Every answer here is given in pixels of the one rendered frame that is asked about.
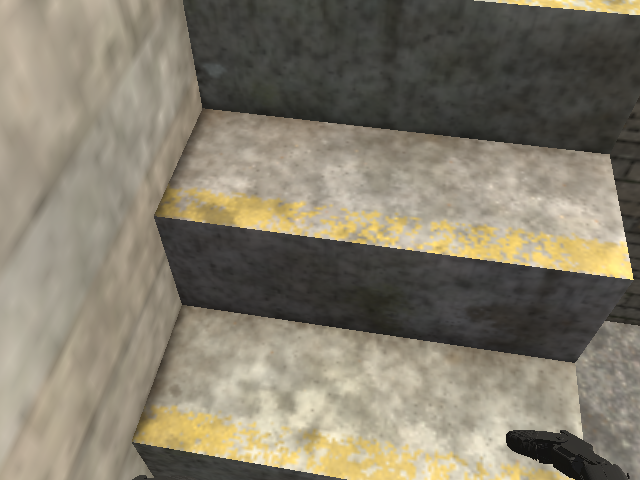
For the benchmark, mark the robot right hand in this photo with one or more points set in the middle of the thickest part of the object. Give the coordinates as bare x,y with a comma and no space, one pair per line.
569,454

